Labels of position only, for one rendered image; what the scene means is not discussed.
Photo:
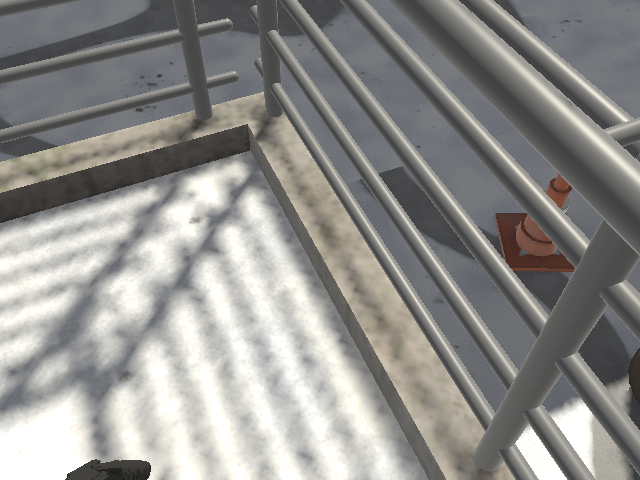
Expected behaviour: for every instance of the left robot hand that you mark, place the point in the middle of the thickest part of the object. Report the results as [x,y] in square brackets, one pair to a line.
[114,470]

